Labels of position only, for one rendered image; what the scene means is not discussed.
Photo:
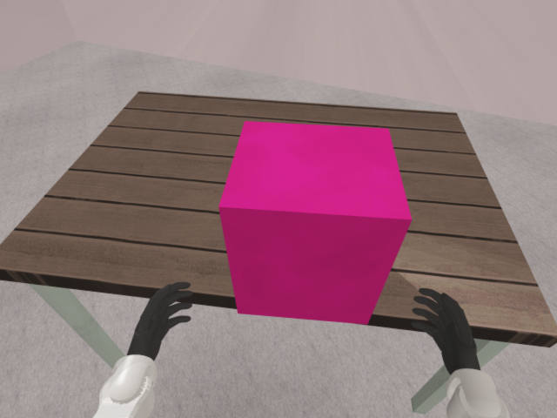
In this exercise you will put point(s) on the table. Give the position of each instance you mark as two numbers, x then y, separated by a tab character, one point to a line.
138	210

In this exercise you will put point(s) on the left robot hand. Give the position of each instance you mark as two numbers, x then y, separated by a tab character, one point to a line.
154	322

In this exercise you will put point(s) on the carton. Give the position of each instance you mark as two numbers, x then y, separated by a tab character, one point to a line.
313	218

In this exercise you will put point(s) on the right robot hand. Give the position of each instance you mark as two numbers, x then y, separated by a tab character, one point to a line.
453	334

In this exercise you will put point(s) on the right robot forearm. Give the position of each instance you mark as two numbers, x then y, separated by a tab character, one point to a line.
471	394

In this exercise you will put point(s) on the left robot forearm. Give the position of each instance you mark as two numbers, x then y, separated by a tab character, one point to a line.
128	393

